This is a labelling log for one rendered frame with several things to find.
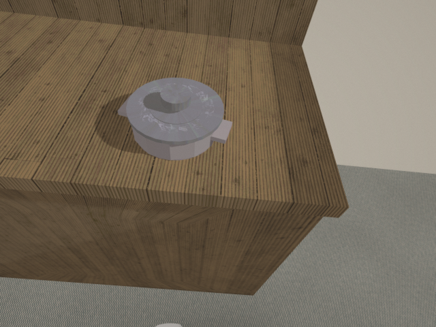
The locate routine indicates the table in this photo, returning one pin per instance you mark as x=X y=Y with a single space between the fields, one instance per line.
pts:
x=82 y=202

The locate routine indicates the knob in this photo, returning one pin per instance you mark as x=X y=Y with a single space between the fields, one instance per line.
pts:
x=175 y=97

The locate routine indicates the pot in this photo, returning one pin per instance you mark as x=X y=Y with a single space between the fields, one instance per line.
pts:
x=179 y=151

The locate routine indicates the lid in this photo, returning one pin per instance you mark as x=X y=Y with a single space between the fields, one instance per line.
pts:
x=150 y=119

